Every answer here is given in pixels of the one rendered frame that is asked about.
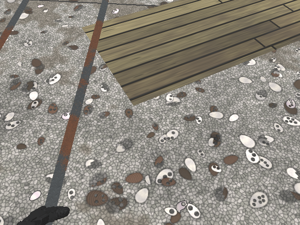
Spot robot left hand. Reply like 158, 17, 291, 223
17, 205, 70, 225

